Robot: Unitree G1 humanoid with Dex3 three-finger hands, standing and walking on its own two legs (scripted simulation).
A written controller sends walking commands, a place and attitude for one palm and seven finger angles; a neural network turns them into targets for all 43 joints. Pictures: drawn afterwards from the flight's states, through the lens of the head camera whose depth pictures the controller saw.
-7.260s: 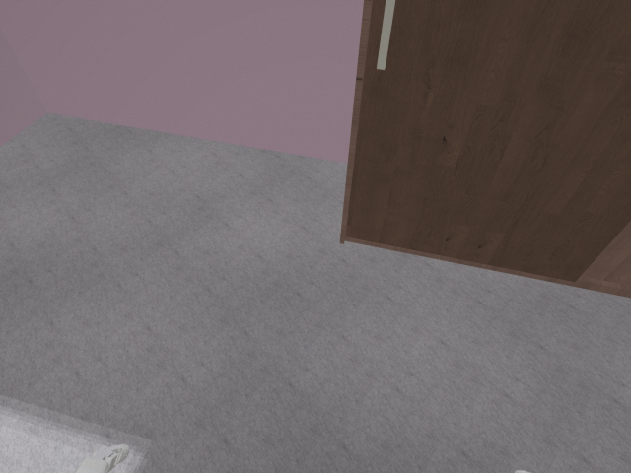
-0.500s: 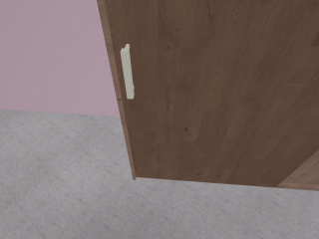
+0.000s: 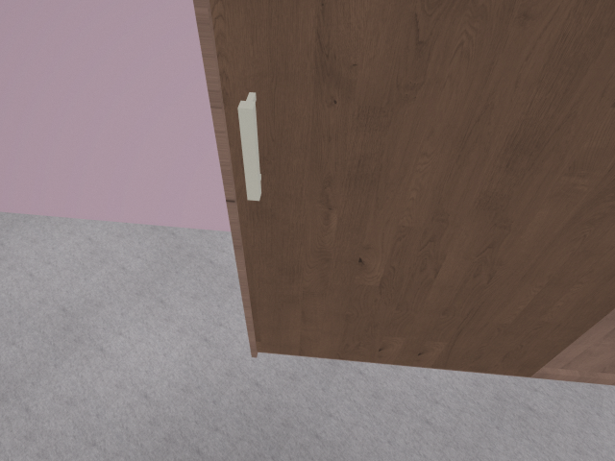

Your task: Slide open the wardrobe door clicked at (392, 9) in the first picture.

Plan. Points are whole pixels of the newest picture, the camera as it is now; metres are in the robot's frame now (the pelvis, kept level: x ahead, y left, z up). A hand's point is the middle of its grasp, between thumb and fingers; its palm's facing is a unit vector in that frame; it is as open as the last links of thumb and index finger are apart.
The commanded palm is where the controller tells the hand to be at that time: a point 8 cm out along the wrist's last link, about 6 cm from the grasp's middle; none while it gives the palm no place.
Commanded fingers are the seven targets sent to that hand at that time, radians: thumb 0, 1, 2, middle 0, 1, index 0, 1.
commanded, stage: shuffle to correct the standing spot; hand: left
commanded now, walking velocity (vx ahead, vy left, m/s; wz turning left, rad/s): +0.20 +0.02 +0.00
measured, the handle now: (253, 148) +0.55 +0.14 +0.12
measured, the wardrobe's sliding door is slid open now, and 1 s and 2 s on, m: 0.00 0.00 0.00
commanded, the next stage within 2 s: come to a stop and stand still in 0.12 s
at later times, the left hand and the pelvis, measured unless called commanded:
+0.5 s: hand out of the picture +0.05 +0.16 -0.19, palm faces +0.07 -0.99 -0.14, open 7.4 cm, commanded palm none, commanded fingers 0.00 0.90 0.90 -0.20 -0.30 -0.20 -0.30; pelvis +0.11 +0.01 -0.01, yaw -1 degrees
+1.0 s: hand out of the picture +0.09 +0.16 -0.16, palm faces +0.08 -0.97 -0.21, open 7.3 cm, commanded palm none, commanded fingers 0.00 0.90 0.90 -0.20 -0.30 -0.20 -0.30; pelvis +0.07 -0.02 +0.01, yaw +1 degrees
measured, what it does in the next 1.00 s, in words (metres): steps on the spot: left foot, then right foot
